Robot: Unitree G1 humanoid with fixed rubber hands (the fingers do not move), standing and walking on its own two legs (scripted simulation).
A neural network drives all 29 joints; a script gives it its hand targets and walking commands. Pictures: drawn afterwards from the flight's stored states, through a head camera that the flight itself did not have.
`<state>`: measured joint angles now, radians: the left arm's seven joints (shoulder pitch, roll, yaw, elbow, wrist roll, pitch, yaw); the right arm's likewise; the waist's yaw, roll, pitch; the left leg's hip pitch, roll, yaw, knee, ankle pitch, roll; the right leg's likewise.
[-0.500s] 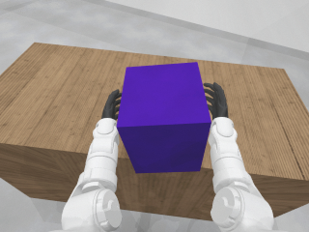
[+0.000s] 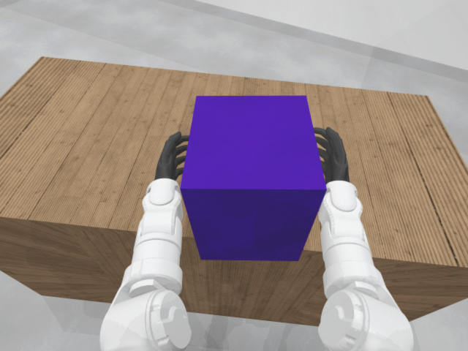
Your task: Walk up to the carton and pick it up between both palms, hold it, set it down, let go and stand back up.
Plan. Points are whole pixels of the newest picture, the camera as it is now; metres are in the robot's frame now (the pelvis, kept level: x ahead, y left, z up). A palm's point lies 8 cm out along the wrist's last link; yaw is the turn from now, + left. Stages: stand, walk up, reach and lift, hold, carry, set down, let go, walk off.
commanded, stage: set down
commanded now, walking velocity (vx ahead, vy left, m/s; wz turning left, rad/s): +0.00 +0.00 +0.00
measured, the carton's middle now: (250, 183) +0.42 -0.02 +0.03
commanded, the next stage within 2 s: none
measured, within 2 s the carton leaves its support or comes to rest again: rests again in 0.76 s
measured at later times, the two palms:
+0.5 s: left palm (172, 176) +0.40 +0.13 +0.07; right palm (337, 182) +0.39 -0.16 +0.08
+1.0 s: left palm (139, 172) +0.41 +0.19 +0.06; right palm (326, 169) +0.43 -0.16 +0.07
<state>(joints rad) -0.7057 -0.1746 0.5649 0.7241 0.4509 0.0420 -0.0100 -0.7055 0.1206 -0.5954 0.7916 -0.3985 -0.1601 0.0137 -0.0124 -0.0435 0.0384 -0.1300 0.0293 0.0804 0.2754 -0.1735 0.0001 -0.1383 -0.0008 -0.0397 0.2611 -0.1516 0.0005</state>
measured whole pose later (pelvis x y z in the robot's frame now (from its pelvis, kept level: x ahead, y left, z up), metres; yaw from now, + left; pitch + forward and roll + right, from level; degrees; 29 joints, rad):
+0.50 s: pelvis +0.00 +0.00 +0.00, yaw -1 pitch +2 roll +0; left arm -0.71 -0.19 0.57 0.70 0.48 0.02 -0.02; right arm -0.67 0.12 -0.59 0.76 -0.39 -0.18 0.01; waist 0.00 -0.05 0.06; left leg -0.14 0.03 0.10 0.27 -0.17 0.00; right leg -0.15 0.00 -0.02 0.27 -0.15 0.00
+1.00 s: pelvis -0.01 +0.00 -0.02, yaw +0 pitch +15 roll -2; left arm -0.95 0.17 0.07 1.37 -0.11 -0.23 0.12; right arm -0.96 -0.19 0.00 1.38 0.24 -0.23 -0.11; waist 0.04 0.00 -0.19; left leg -0.55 0.07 0.06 0.52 -0.24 -0.02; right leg -0.51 0.03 -0.06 0.41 -0.17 -0.01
